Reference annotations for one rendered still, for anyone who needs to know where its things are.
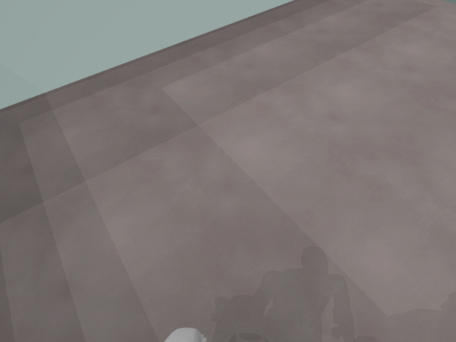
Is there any robot left thigh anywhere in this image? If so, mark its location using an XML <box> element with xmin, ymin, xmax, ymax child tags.
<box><xmin>164</xmin><ymin>328</ymin><xmax>207</xmax><ymax>342</ymax></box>

